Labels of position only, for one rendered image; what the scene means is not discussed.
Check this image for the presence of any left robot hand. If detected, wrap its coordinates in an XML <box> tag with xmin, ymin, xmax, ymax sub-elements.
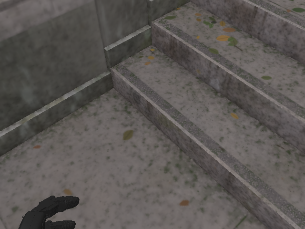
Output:
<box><xmin>18</xmin><ymin>196</ymin><xmax>80</xmax><ymax>229</ymax></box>

